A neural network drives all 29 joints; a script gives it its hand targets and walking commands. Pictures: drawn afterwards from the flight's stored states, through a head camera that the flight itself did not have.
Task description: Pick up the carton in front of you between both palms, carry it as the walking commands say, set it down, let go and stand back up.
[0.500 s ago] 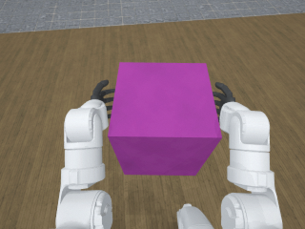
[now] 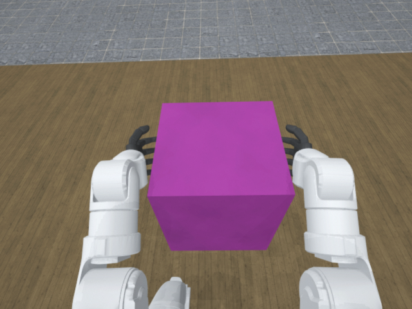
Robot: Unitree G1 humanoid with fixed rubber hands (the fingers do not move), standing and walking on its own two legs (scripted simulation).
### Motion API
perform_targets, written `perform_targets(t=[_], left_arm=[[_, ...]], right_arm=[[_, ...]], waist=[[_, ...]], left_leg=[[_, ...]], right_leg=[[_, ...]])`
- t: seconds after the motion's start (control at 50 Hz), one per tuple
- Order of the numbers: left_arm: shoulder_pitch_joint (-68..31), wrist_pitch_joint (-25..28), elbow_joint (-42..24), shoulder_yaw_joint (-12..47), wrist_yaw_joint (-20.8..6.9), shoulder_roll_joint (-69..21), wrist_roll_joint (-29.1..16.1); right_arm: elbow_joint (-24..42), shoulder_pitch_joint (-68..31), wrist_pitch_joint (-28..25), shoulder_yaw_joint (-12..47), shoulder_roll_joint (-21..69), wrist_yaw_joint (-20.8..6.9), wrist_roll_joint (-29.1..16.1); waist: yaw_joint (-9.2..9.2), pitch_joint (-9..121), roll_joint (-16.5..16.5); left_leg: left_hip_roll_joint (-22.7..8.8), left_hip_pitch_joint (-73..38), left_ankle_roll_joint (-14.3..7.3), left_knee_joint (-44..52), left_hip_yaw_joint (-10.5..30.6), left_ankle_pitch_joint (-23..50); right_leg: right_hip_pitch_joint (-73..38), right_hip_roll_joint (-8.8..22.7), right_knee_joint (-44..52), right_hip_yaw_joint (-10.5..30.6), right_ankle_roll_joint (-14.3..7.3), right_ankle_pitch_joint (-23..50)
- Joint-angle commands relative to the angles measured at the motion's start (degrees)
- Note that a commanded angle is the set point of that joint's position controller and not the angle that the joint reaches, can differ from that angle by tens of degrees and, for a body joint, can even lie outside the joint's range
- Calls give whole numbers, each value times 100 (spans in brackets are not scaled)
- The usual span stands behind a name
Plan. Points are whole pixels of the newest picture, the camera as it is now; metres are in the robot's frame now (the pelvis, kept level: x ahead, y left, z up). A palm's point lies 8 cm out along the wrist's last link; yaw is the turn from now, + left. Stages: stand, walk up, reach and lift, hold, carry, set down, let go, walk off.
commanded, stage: carry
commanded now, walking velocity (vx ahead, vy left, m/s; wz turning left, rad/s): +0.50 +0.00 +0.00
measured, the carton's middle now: (217, 181) +0.36 +0.02 +0.01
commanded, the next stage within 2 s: none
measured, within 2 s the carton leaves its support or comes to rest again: neither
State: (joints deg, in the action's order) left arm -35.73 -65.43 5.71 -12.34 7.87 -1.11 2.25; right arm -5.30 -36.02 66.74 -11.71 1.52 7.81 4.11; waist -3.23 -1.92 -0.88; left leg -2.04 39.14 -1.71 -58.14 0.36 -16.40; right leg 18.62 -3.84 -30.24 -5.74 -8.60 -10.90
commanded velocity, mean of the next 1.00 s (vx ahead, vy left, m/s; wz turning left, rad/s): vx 0.44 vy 0.00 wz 0.00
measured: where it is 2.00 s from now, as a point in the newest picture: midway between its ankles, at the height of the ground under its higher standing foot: (224, 187)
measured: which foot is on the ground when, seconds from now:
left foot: up 0.00-0.22, down 0.24-0.78, up 0.80-1.00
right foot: down 0.00-0.22, up 0.24-0.74, down 0.76-1.00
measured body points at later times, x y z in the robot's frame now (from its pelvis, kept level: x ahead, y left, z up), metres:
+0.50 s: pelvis +0.30 +0.04 -0.04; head +0.34 +0.05 +0.41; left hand +0.69 +0.16 +0.05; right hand +0.66 -0.14 +0.05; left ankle +0.28 +0.07 -0.77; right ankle +0.34 -0.12 -0.70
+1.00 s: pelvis +0.59 +0.00 -0.08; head +0.64 -0.01 +0.37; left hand +0.95 +0.16 +0.00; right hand +0.97 -0.14 -0.01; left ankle +0.61 +0.15 -0.74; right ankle +0.60 -0.04 -0.81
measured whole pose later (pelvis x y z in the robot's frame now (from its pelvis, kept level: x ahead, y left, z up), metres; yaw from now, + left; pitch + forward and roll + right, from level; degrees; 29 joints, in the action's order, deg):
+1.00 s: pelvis +0.59 +0.00 -0.08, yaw +0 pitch +5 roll +2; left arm -34.7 -65.7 7.9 -11.3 7.2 -0.7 2.0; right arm -8.5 -35.6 66.6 -10.7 0.8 7.5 3.3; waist -2.8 -0.8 -0.5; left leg -1.2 36.8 -1.4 -61.4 0.8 -20.8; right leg 21.7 -3.9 -31.9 -6.1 -8.6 -8.8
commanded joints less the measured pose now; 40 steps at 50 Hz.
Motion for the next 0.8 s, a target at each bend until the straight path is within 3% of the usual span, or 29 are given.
perform_targets(t=[0.0, 0.1, 0.14, 0.18, 0.2, 0.22, 0.24, 0.26, 0.28, 0.3, 0.32, 0.34, 0.38, 0.42, 0.46, 0.5, 0.56, 0.64, 0.68, 0.7, 0.72, 0.74, 0.76, 0.78], left_arm=[[-4267, 69, -969, 4045, -1547, -6488, -2753], [-3991, -27, -967, 4086, -1523, -6045, -2645], [-3810, -86, -761, 4030, -1524, -5870, -2571], [-3790, -141, -470, 3972, -1544, -5791, -2554], [-3883, -160, -324, 3952, -1558, -5782, -2557], [-3973, -179, -203, 3904, -1568, -5758, -2550], [-4170, -246, -7, 3838, -1566, -5880, -2563], [-4199, -301, 196, 3720, -1538, -5871, -2554], [-4313, -290, 42, 3661, -1507, -5926, -2530], [-4605, -269, -120, 3658, -1464, -6026, -2519], [-4748, -237, -234, 3612, -1409, -6153, -2477], [-4746, -209, -311, 3539, -1347, -6214, -2386], [-4591, -179, -419, 3518, -1236, -6302, -2283], [-4365, -146, -458, 3538, -1146, -6326, -2213], [-4209, -117, -512, 3578, -1074, -6286, -2113], [-4163, -102, -619, 3646, -1024, -6210, -2048], [-4103, -134, -702, 3736, -987, -6045, -1975], [-3796, -201, -371, 3707, -1070, -5860, -1824], [-3685, -209, -119, 3617, -1158, -5813, -1773], [-3602, -199, 35, 3535, -1199, -5776, -1739], [-3558, -177, 163, 3435, -1244, -5784, -1688], [-3445, -152, 288, 3283, -1296, -5736, -1623], [-3421, -132, 487, 3124, -1343, -5658, -1597], [-3437, -101, 694, 3017, -1368, -5535, -1561]], right_arm=[[857, -3918, -303, 3821, 6223, -1017, -2192], [1049, -3923, -166, 3921, 5761, -993, -2123], [913, -3762, -57, 3816, 5518, -1018, -1993], [617, -3636, 35, 3635, 5323, -1077, -1917], [481, -3579, 68, 3531, 5244, -1116, -1887], [362, -3572, 100, 3402, 5114, -1166, -1873], [112, -3654, 138, 3227, 5016, -1188, -1801], [-94, -3636, 162, 3088, 4904, -1201, -1822], [-91, -3675, 135, 3169, 5147, -1250, -1937], [93, -4052, 108, 3301, 5549, -1316, -2180], [372, -4543, 88, 3454, 5896, -1371, -2451], [559, -4920, 76, 3574, 6164, -1413, -2691], [754, -5181, 37, 3705, 6397, -1447, -2967], [810, -5049, 21, 3679, 6425, -1452, -3007], [827, -4860, 17, 3672, 6393, -1461, -2987], [917, -4790, 9, 3711, 6326, -1470, -2976], [914, -4608, 30, 3737, 6173, -1476, -2906], [437, -4079, 28, 3669, 6024, -1521, -2674], [158, -4009, -14, 3656, 6044, -1552, -2622], [19, -4004, -36, 3653, 6076, -1571, -2625], [-117, -4021, -63, 3648, 6109, -1595, -2647], [-211, -4120, -97, 3638, 6113, -1617, -2668], [-346, -4197, -109, 3624, 6210, -1635, -2655], [-544, -4209, -88, 3502, 6361, -1609, -2636]], waist=[[-102, 3148, -509], [-336, 2805, -492], [-315, 2700, -552], [71, 2792, -552], [361, 2918, -389], [464, 3103, 223], [457, 3488, 1151], [731, 3840, 1580], [806, 3862, 1384], [715, 3397, 709], [566, 3038, 339], [454, 2876, 206], [427, 2866, 382], [503, 2953, 626], [626, 3037, 657], [698, 3062, 669], [788, 2924, 683], [986, 2668, 731], [846, 2603, 791], [644, 2698, 789], [354, 2858, 649], [59, 3024, 289], [200, 3248, -657], [-58, 3768, -1551]], left_leg=[[121, 618, -9, 484, -305, 756], [548, 172, -102, 2390, -717, 1980], [625, -627, -249, 3156, -771, 2547], [606, -2059, -383, 3649, -845, 2905], [371, -3059, -400, 3788, -747, 3211], [-476, -4264, -428, 3117, 108, 4749], [-1788, -5823, -1148, 2207, 1844, 6715], [-2232, -6432, -1904, 2348, 2955, 5200], [-2075, -6068, -2144, 2910, 3446, 2488], [-1664, -5272, -1781, 3231, 3117, 1394], [-1448, -4611, -1478, 3386, 2651, 1547], [-1308, -4062, -1289, 3516, 2241, 1745], [-1122, -3621, -1101, 3635, 1750, 1978], [-1049, -3992, -1017, 3504, 1463, 3056], [-991, -4503, -916, 3289, 1214, 4204], [-856, -4870, -802, 3157, 987, 4802], [-570, -5060, -687, 3056, 676, 5057], [-278, -5230, -581, 2732, 341, 5007], [-288, -4808, -499, 2307, 187, 4964], [-288, -4551, -410, 1819, 86, 5021], [-234, -4115, -257, 1054, -172, 4694], [-83, -3112, -159, 92, -246, 3183], [326, -1587, -94, -701, -328, -618], [833, 88, 142, -2310, -36, -2107]], right_leg=[[-3056, 1404, 222, 1440, -82, 4540], [-3176, 922, -151, 958, -54, 4530], [-2864, 885, -447, 792, 20, 4203], [-2251, 879, -1321, 520, 236, 4179], [-1636, 793, -2103, 323, 366, 3548], [-435, 536, -3134, 264, 421, 1247], [1301, -23, -4130, 348, 664, -2244], [2358, -103, -5302, 635, 758, -2804], [2885, 72, -5531, 831, 637, -2520], [2902, 306, -5118, 846, 558, -2014], [2733, 439, -4606, 803, 584, -1642], [2376, 513, -4173, 772, 639, -1448], [1951, 536, -3653, 626, 707, -1173], [2229, 581, -3254, 521, 767, -790], [2600, 581, -2927, 433, 797, -393], [2809, 538, -2579, 346, 781, 86], [2707, 358, -1672, 142, 702, 812], [2125, -1, 35, -212, 568, 1845], [1098, -48, 623, -234, 394, 2313], [398, -55, 769, -270, 337, 2360], [-522, 87, 1109, -225, 302, 2633], [-1702, 657, 831, 325, 303, 3326], [-3084, 1808, -438, 1613, 148, 5919], [-4397, 2744, -341, 3376, -1031, 4684]])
